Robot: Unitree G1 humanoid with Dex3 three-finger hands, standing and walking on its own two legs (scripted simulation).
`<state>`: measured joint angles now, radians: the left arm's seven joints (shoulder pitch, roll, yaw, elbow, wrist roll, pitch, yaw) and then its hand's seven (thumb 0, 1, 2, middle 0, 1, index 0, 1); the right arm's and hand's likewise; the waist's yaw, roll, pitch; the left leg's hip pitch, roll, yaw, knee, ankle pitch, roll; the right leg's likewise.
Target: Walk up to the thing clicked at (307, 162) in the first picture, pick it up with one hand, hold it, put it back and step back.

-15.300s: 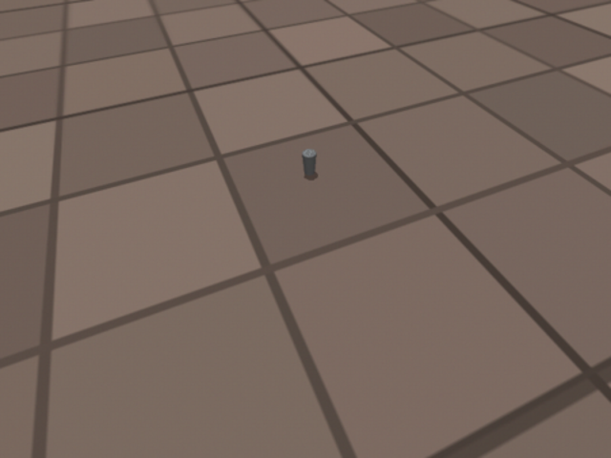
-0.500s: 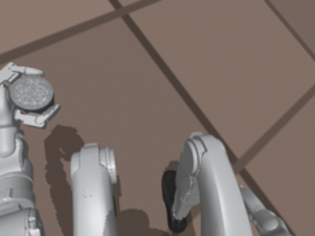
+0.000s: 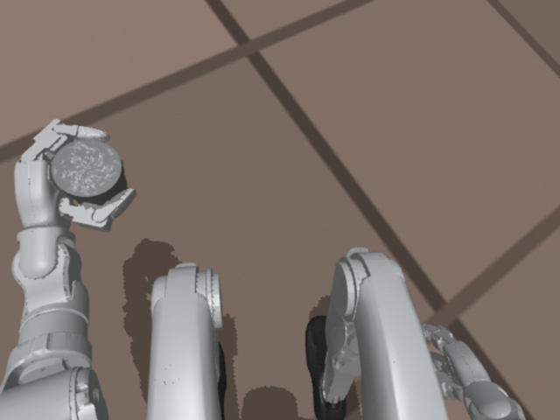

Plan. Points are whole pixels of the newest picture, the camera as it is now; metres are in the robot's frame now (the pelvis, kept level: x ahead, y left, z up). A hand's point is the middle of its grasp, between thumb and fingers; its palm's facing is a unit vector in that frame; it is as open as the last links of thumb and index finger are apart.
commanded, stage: settle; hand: left
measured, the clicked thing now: (99, 185) +0.43 +0.25 -0.06
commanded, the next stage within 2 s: lift in 0.24 s
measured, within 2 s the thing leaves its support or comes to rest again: neither
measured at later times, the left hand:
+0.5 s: hand (97, 168) +0.43 +0.24 -0.01, palm faces +0.15 -0.99 -0.04, open 9.8 cm
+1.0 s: hand (50, 144) +0.40 +0.23 +0.11, palm faces +0.10 -0.99 -0.03, open 9.8 cm
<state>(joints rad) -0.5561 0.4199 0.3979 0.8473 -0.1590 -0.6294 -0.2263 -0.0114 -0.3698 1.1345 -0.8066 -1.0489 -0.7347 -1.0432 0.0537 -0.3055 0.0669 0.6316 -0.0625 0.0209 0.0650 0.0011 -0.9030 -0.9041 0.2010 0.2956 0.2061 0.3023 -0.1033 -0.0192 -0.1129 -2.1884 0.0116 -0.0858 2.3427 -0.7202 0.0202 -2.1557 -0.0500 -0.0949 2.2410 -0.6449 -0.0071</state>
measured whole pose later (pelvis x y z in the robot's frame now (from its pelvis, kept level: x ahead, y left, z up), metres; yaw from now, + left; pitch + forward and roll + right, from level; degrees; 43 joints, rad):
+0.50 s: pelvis +0.00 +0.00 +0.02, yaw +1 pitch +33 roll -5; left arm -0.59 0.40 0.40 0.89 -0.13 -0.63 -0.22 -0.01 -0.37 1.13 -0.80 -1.06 -0.73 -1.05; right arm 0.10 -0.29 0.04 0.66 -0.06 0.01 0.06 0.00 -0.91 -0.90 0.20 0.30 0.21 0.30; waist -0.11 -0.01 -0.13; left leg -2.14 0.01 -0.06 2.28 -0.71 0.02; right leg -2.12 -0.05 -0.07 2.20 -0.65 -0.01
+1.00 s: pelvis +0.01 +0.00 +0.10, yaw +2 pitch +33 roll -4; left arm -0.38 0.33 0.30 0.53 -0.20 -0.44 -0.23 -0.01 -0.37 1.13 -0.80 -1.06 -0.73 -1.05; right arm 0.12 -0.28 0.01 0.60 0.03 -0.01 0.01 0.00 -0.91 -0.90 0.20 0.30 0.21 0.30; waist -0.05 0.01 -0.20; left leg -1.88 0.01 -0.04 2.01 -0.70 0.02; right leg -1.87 -0.04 -0.06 1.94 -0.64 0.00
